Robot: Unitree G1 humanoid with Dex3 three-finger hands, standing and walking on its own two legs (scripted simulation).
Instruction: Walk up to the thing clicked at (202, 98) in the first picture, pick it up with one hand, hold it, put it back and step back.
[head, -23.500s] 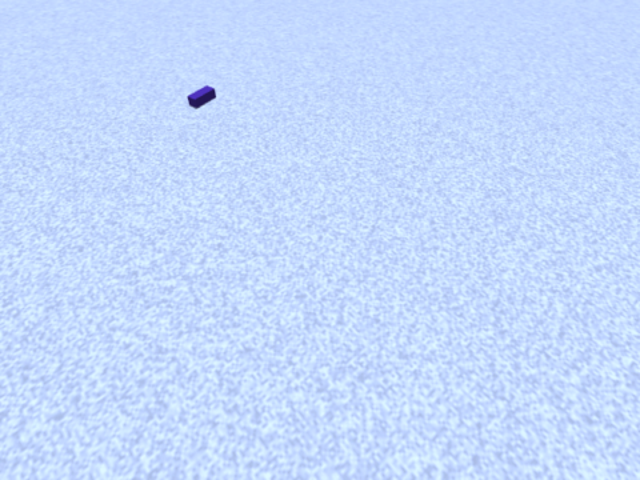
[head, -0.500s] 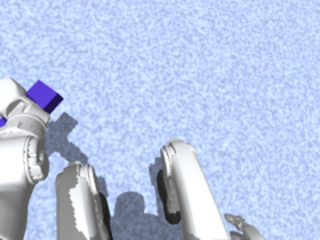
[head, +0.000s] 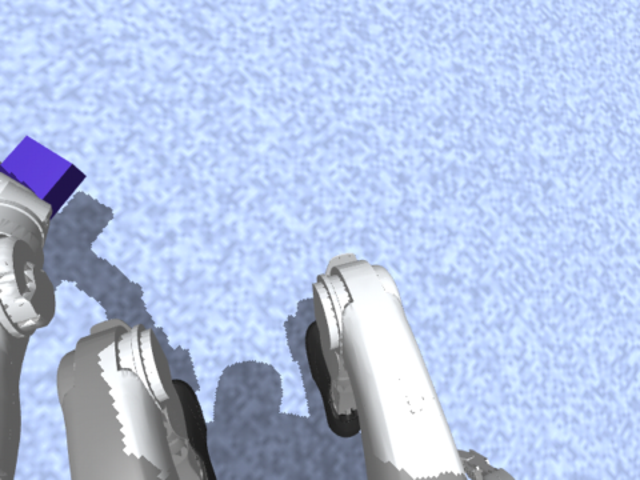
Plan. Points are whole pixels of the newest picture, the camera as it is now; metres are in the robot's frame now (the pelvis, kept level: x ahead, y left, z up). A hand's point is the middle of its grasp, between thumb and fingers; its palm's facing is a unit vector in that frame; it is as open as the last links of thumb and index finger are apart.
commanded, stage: crouch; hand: left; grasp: from above
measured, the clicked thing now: (17, 204) +0.50 +0.26 -0.21
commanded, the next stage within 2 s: lower in 0.22 s
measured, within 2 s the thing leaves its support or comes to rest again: rests again in 1.26 s
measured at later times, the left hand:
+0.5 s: hand (8, 201) +0.50 +0.26 -0.18, palm faces -0.28 -0.32 -0.91, open 9.1 cm
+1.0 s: hand (36, 200) +0.52 +0.25 -0.24, palm faces -0.29 -0.32 -0.90, open 9.1 cm
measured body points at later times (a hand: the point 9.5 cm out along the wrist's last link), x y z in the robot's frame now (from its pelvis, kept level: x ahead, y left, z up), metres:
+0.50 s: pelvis +0.00 +0.00 -0.03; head +0.27 +0.03 +0.34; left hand +0.52 +0.28 -0.13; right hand -0.03 -0.26 -0.12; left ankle +0.07 +0.13 -0.32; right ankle +0.11 -0.13 -0.32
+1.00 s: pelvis +0.01 +0.01 -0.03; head +0.30 +0.04 +0.30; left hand +0.53 +0.27 -0.19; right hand -0.04 -0.24 -0.10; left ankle +0.07 +0.13 -0.32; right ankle +0.11 -0.13 -0.32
